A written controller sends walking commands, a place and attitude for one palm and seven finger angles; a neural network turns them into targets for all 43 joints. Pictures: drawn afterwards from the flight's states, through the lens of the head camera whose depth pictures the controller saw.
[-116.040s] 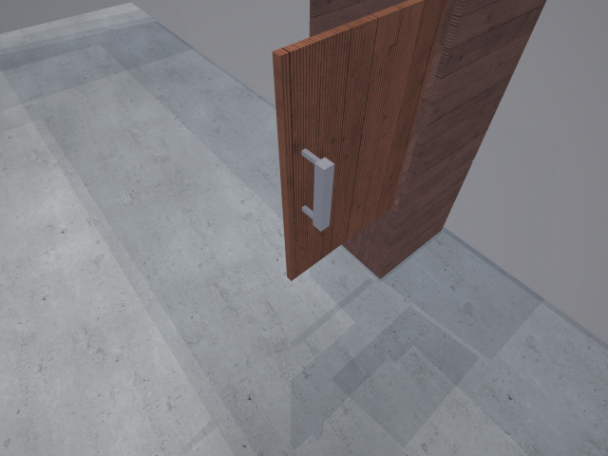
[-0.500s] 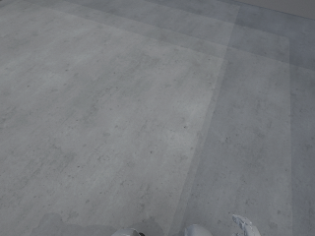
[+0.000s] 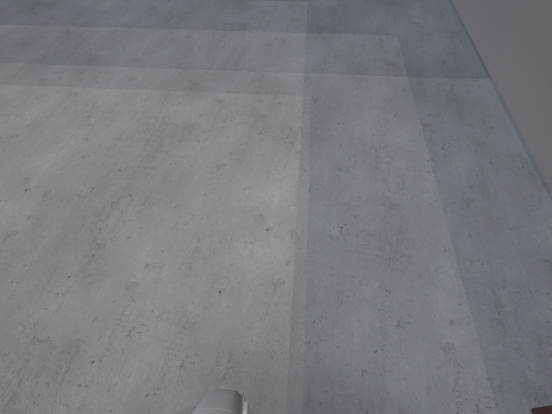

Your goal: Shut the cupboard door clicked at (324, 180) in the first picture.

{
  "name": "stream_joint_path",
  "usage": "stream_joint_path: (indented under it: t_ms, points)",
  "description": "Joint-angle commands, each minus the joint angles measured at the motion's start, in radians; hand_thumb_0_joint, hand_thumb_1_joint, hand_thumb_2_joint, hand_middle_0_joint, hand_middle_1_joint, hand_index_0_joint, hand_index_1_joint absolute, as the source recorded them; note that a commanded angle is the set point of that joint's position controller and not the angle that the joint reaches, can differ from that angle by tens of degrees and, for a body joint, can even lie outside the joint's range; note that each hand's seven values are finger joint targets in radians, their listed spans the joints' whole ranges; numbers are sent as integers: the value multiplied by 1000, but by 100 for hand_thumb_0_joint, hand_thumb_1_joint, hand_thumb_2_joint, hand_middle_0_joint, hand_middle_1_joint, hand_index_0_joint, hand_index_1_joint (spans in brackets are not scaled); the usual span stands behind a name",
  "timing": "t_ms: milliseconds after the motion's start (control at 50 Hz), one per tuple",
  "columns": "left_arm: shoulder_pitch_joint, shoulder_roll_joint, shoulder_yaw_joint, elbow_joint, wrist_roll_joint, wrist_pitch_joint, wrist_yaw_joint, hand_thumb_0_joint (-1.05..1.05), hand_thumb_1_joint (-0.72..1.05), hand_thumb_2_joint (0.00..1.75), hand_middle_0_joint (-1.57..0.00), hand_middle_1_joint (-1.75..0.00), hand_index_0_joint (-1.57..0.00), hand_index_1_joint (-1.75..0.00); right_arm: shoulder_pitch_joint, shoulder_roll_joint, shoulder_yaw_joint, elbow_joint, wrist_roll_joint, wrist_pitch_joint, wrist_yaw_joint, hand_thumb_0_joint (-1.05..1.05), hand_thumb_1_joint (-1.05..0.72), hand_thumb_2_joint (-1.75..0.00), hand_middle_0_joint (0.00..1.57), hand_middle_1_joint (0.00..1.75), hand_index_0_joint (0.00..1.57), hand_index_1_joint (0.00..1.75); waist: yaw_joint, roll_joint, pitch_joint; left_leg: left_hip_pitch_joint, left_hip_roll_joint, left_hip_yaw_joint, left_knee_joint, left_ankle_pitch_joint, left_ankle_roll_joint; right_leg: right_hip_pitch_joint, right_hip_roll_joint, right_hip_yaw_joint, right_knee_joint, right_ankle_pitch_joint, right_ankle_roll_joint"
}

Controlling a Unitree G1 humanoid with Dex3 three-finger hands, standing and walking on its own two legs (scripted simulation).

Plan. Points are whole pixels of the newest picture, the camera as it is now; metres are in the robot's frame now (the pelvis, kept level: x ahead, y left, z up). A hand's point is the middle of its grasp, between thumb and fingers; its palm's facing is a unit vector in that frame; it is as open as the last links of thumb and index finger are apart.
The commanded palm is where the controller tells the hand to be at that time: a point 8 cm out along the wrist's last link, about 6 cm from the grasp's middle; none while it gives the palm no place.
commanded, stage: turn to face it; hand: left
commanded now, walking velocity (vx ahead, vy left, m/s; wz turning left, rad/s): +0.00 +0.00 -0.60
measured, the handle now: out of the picture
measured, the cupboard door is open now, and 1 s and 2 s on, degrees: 3 3 3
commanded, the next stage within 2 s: none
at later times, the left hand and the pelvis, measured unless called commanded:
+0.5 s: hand (150, 386) +0.17 +0.23 -0.16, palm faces -0.27 -0.94 -0.23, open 7.4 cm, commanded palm none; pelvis +0.00 +0.05 +0.00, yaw -18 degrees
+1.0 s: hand (191, 385) +0.18 +0.17 -0.18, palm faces -0.51 -0.84 -0.19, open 7.4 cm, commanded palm none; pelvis +0.01 +0.05 -0.01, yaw -34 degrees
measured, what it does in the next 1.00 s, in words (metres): steps on the spot, turning right: left foot, then right foot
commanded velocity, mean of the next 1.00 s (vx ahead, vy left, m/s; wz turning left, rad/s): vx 0.00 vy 0.00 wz -0.60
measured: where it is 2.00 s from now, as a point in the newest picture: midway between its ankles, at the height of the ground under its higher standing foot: outside the picture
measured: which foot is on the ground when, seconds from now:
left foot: up 0.00-0.18, down 0.20-0.62, up 0.64-0.98, down 1.00-1.00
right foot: down 0.00-0.20, up 0.22-0.60, down 0.62-1.00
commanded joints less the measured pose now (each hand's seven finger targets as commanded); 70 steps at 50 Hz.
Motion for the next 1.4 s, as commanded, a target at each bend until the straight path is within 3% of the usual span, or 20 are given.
stream_joint_path:
  t_ms: [0,80,140,160,180,200,220,320,440,540,560,600,640,740,860,940,980,1000,1100,1380]
  points:
    - [44,217,59,-65,4,-22,10,0,90,90,-20,-30,-20,-30,-44,-42,1,-112,-1,-29,3,0,-90,-90,20,30,20,30,18,-137,-151,-70,5,-13,-102,0,-13,203,-244,269,-98,512,-157]
    - [22,241,69,-73,9,-11,4,0,90,90,-20,-30,-20,-30,-48,-46,3,-130,7,-41,-2,0,-90,-90,20,30,20,30,22,-180,-136,28,-21,-5,-294,-21,-3,144,-228,322,-62,533,-155]
    - [-60,232,68,-89,2,-1,1,0,90,90,-20,-30,-20,-30,67,-59,1,-100,13,-51,-7,0,-90,-90,20,30,20,30,-45,-161,-147,277,-28,-9,-580,172,6,-29,-168,312,9,374,-76]
    - [-63,190,58,-106,-9,5,-1,0,90,90,-20,-30,-20,-30,107,-112,-4,-90,6,-63,-11,0,-90,-90,20,30,20,30,-57,-24,-161,414,73,-88,-716,222,27,-152,-81,246,91,196,-26]
    - [-39,137,45,-125,-19,7,-12,0,90,90,-20,-30,-20,-30,124,-217,-22,-101,-10,-71,-13,0,-90,-90,20,30,20,30,-55,272,-171,491,335,-352,-786,336,127,-318,55,92,301,-232,41]
    - [-78,163,46,-137,-10,8,-13,0,90,90,-20,-30,-20,-30,142,-240,-23,-107,-16,-62,-19,0,-90,-90,20,30,20,30,-72,250,-140,391,446,-414,-789,407,221,-305,24,32,508,-387,59]
    - [-73,172,52,-150,-6,8,-21,0,90,90,-20,-30,-20,-30,97,-220,-14,-135,-24,-57,-19,0,-90,-90,20,30,20,30,-46,145,-103,285,436,-364,-789,364,253,-271,-18,39,607,-350,65]
    - [-69,159,54,-118,1,29,-50,0,90,90,-20,-30,-20,-30,14,-150,4,-149,-24,-62,-20,0,-90,-90,20,30,20,30,-8,155,-81,330,278,-85,-742,496,198,-305,-49,-23,657,-196,95]
    - [-148,134,37,-153,-1,26,-55,0,90,90,-20,-30,-20,-30,96,-166,-15,-114,-20,-58,-9,0,-90,-90,20,30,20,30,-53,185,-115,389,311,10,-691,572,203,-214,-55,-97,410,-189,92]
    - [-93,150,36,-143,0,13,-52,0,90,90,-20,-30,-20,-30,70,-190,-29,-110,-16,-50,5,0,-90,-90,20,30,20,30,-22,170,-134,298,308,73,-570,497,148,-1,-23,-140,113,-45,56]
    - [-24,173,44,-124,0,7,-49,0,90,90,-20,-30,-20,-30,42,-191,-30,-116,-10,-49,7,0,-90,-90,20,30,20,30,22,129,-158,234,275,110,-470,411,104,115,-41,-115,-16,70,42]
    - [59,347,74,-95,9,-15,-23,0,90,90,-20,-30,-20,-30,-6,-71,0,-181,-3,-44,14,0,-90,-90,20,30,20,30,66,-341,-141,-143,43,155,-47,-234,-4,272,-401,368,-148,553,-115]
    - [23,311,70,-109,-2,-6,-3,0,90,90,-20,-30,-20,-30,-25,-97,-5,-179,-2,-22,6,0,-90,-90,20,30,20,30,48,-205,-100,-169,79,-15,121,-132,10,152,-390,308,-168,371,-178]
    - [-113,240,49,-145,2,-16,1,0,90,90,-20,-30,-20,-30,32,-96,-5,-126,-6,-26,14,0,-90,-90,20,30,20,30,-27,-155,-122,-69,64,-1,28,37,-19,83,-250,179,-128,338,-131]
    - [-48,264,59,-121,7,-11,-5,0,90,90,-20,-30,-20,-30,-6,-73,-1,-153,0,-34,9,0,-90,-90,20,30,20,30,7,-155,-134,7,11,10,-224,-12,-15,89,-248,293,-100,342,-158]
    - [-109,242,59,-125,-1,0,-7,0,90,90,-20,-30,-20,-30,100,-79,0,-123,9,-52,-1,0,-90,-90,20,30,20,30,-52,-163,-155,276,-11,7,-594,172,2,-55,-174,294,5,304,-72]
    - [-72,143,36,-154,-20,6,-20,0,90,90,-20,-30,-20,-30,150,-238,-23,-124,-11,-71,-9,0,-90,-90,20,30,20,30,-56,304,-195,490,367,-349,-778,376,135,-333,47,55,333,-265,49]
    - [-100,172,39,-157,-8,8,-21,0,90,90,-20,-30,-20,-30,159,-248,-21,-130,-17,-62,-14,0,-90,-90,20,30,20,30,-74,264,-170,415,456,-370,-763,468,219,-325,11,29,538,-377,58]
    - [-87,162,52,-114,0,25,-47,0,90,90,-20,-30,-20,-30,49,-148,7,-159,-22,-67,-22,0,-90,-90,20,30,20,30,-17,136,-93,350,293,-71,-720,636,187,-327,-46,-7,720,-194,97]
    - [-137,130,34,-138,-2,16,-51,0,90,90,-20,-30,-20,-30,104,-186,-28,-90,-20,-57,2,0,-90,-90,20,30,20,30,-42,209,-133,368,339,97,-606,577,166,-91,-42,-133,194,-124,59]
